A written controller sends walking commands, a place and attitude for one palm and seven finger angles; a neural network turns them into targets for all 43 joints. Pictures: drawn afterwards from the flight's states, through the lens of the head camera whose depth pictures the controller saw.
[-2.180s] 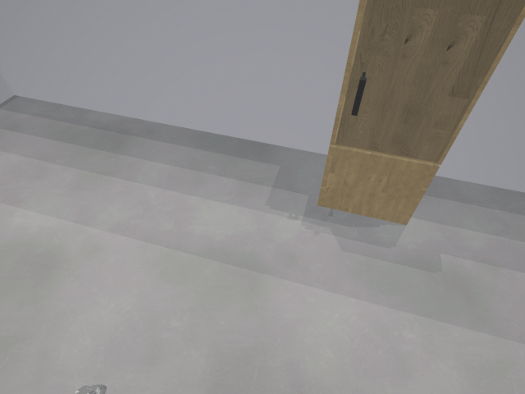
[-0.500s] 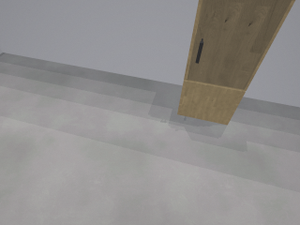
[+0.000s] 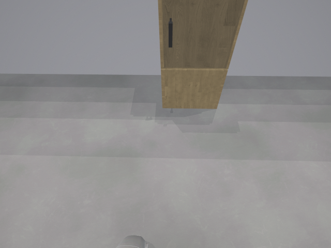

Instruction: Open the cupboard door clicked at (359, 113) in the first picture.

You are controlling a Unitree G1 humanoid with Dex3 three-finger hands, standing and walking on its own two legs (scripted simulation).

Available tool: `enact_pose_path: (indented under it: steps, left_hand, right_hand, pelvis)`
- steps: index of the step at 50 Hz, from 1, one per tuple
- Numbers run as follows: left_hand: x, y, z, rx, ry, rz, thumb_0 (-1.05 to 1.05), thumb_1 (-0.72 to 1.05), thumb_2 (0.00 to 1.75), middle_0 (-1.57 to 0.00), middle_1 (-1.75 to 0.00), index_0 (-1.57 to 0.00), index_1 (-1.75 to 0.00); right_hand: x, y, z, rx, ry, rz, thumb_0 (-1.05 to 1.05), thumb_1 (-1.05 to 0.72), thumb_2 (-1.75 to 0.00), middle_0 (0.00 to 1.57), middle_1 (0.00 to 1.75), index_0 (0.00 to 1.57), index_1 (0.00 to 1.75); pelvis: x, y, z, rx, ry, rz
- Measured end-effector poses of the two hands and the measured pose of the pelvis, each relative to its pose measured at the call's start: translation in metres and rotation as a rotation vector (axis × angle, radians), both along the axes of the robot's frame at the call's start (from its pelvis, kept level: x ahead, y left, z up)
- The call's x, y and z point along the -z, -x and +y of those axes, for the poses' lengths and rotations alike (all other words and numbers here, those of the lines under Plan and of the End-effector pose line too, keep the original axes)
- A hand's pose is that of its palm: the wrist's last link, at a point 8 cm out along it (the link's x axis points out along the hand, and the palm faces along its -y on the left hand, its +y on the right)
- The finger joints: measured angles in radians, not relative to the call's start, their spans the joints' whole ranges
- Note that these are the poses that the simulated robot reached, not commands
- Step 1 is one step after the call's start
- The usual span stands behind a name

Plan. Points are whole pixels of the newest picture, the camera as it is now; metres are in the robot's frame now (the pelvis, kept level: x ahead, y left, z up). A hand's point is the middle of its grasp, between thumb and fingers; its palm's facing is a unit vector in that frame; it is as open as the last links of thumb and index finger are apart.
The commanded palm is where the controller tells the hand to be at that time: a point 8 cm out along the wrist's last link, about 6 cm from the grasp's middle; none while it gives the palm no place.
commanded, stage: walk to a spot facing it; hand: left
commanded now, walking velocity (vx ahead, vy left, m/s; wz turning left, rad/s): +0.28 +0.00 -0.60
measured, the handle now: (170, 33) +1.13 +0.08 -0.10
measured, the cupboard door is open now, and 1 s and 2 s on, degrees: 0 0 0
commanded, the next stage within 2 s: turn to face it in 1.44 s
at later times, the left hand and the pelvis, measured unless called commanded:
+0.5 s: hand (114, 199) +0.26 +0.19 -0.17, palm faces -0.34 -0.93 -0.17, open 7.4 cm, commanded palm none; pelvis +0.10 +0.03 +0.00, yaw -19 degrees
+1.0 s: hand (152, 153) +0.44 +0.10 -0.18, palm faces -0.53 -0.82 -0.21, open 7.3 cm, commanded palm none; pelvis +0.29 -0.05 -0.01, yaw -36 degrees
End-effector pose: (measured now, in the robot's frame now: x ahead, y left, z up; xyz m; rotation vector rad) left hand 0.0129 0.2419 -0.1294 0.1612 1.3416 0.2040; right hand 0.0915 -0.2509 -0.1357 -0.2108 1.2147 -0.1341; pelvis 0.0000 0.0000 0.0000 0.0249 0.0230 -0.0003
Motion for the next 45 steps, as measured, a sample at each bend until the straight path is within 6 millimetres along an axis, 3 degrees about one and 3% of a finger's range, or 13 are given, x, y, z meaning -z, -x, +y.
enact_pose_path:
  steps: [6, 10, 14, 18, 21, 24, 29, 32, 34, 36, 45]
  left_hand:
    - [0.002, -0.022, 0.028, 0.052, 0.005, -0.027, 0.0, 0.9, 0.9, -0.2, -0.3, -0.21, -0.3]
    - [0.015, -0.049, 0.053, 0.099, 0.012, -0.036, 0.0, 0.9, 0.9, -0.2, -0.3, -0.21, -0.3]
    - [0.009, -0.096, 0.064, 0.178, 0.026, -0.066, 0.01, 0.91, 0.9, -0.2, -0.3, -0.2, -0.3]
    - [0.005, -0.154, 0.06, 0.258, 0.035, -0.117, 0.01, 0.91, 0.9, -0.2, -0.3, -0.2, -0.3]
    - [0.007, -0.197, 0.042, 0.323, 0.051, -0.133, 0.01, 0.91, 0.9, -0.2, -0.3, -0.2, -0.3]
    - [0.011, -0.242, 0.013, 0.403, 0.079, -0.138, 0.0, 0.91, 0.9, -0.19, -0.3, -0.2, -0.3]
    - [0.022, -0.324, -0.06, 0.557, 0.13, -0.17, 0.01, 0.91, 0.9, -0.19, -0.3, -0.2, -0.3]
    - [0.031, -0.369, -0.104, 0.624, 0.147, -0.234, 0.0, 0.91, 0.9, -0.2, -0.3, -0.2, -0.3]
    - [0.033, -0.387, -0.122, 0.639, 0.149, -0.271, 0.0, 0.91, 0.9, -0.2, -0.3, -0.2, -0.3]
    - [0.031, -0.396, -0.13, 0.648, 0.141, -0.262, 0.0, 0.91, 0.9, -0.2, -0.3, -0.2, -0.3]
    - [0.015, -0.416, -0.118, 0.673, 0.06, -0.107, 0.0, 0.92, 0.9, -0.2, -0.3, -0.21, -0.3]
  right_hand:
    - [-0.016, 0.002, 0.007, 0.049, 0.039, -0.049, 0.01, -0.91, -0.9, 0.2, 0.3, 0.2, 0.3]
    - [-0.021, 0.008, 0.018, 0.097, 0.082, -0.108, 0.01, -0.91, -0.9, 0.2, 0.3, 0.2, 0.3]
    - [-0.031, 0.037, 0.031, 0.169, 0.092, -0.065, 0.01, -0.9, -0.9, 0.2, 0.3, 0.2, 0.3]
    - [-0.03, 0.071, 0.045, 0.255, 0.085, 0.031, 0.01, -0.9, -0.9, 0.2, 0.3, 0.2, 0.3]
    - [-0.025, 0.096, 0.058, 0.332, 0.063, 0.116, 0.01, -0.9, -0.9, 0.2, 0.3, 0.2, 0.3]
    - [-0.02, 0.12, 0.074, 0.416, 0.029, 0.209, 0.01, -0.9, -0.9, 0.2, 0.3, 0.2, 0.3]
    - [-0.011, 0.149, 0.096, 0.562, -0.045, 0.371, 0.01, -0.9, -0.9, 0.2, 0.3, 0.2, 0.3]
    - [-0.001, 0.152, 0.098, 0.632, -0.095, 0.451, 0.01, -0.9, -0.9, 0.2, 0.3, 0.2, 0.3]
    - [0.006, 0.141, 0.09, 0.663, -0.111, 0.463, 0.01, -0.9, -0.9, 0.2, 0.3, 0.2, 0.3]
    - [0.01, 0.115, 0.073, 0.677, -0.101, 0.414, 0.01, -0.9, -0.9, 0.2, 0.3, 0.2, 0.3]
    - [-0.002, -0.07, -0.026, 0.63, -0.004, -0.039, 0.01, -0.91, -0.9, 0.2, 0.3, 0.2, 0.3]
  pelvis:
    - [-0.002, -0.008, 0.02, 0.069, 0.015, 0.022]
    - [0.006, -0.017, 0.038, 0.116, 0.038, 0.024]
    - [-0.003, -0.034, 0.046, 0.167, 0.055, 0.009]
    - [-0.006, -0.056, 0.046, 0.224, 0.065, 0.005]
    - [-0.004, -0.073, 0.043, 0.269, 0.069, 0.0]
    - [0.0, -0.091, 0.036, 0.314, 0.07, -0.003]
    - [0.013, -0.127, 0.015, 0.388, 0.065, 0.001]
    - [0.027, -0.152, -0.008, 0.421, 0.05, -0.008]
    - [0.033, -0.164, -0.019, 0.447, 0.049, -0.013]
    - [0.029, -0.176, -0.027, 0.467, 0.056, -0.023]
    - [0.007, -0.24, -0.044, 0.572, 0.043, -0.001]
